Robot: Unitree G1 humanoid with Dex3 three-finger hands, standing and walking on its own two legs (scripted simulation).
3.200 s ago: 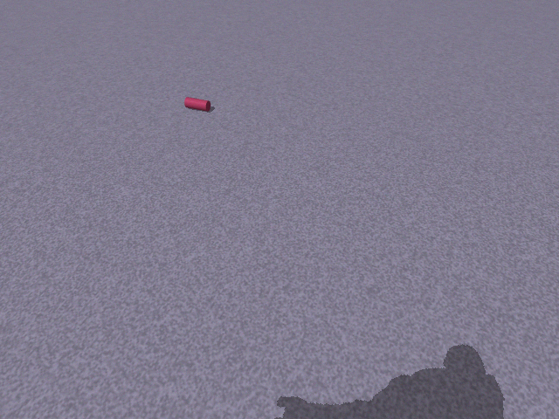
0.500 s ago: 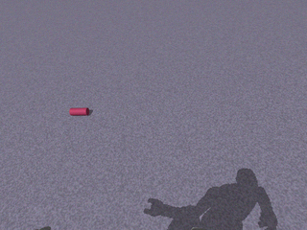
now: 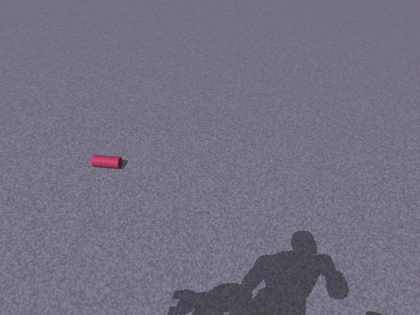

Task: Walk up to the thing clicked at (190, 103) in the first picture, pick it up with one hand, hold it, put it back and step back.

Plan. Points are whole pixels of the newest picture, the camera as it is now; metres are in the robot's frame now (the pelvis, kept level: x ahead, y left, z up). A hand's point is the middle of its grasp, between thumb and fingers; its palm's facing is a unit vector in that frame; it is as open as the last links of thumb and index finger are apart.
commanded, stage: walk up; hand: left
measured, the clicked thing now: (107, 161) +1.08 +0.57 -0.72
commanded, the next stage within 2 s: none
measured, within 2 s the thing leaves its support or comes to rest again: neither
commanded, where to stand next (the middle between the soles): +0.68 +0.34 m, yaw -5 degrees
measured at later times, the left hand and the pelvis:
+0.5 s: hand (38, 268) +0.26 +0.37 -0.10, palm faces -0.01 -0.87 -0.50, open 7.4 cm; pelvis +0.19 +0.07 +0.00, yaw -1 degrees
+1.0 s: hand (27, 202) +0.44 +0.48 -0.13, palm faces -0.11 -0.88 -0.46, open 7.4 cm; pelvis +0.35 +0.20 +0.00, yaw -3 degrees
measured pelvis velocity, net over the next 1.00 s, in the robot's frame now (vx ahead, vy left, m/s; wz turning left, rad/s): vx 0.35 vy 0.20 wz -0.05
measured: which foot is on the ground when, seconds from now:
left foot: down 0.00-0.26, up 0.28-0.62, down 0.64-1.00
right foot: up 0.00-0.24, down 0.26-0.66, up 0.68-0.98, down 1.00-1.00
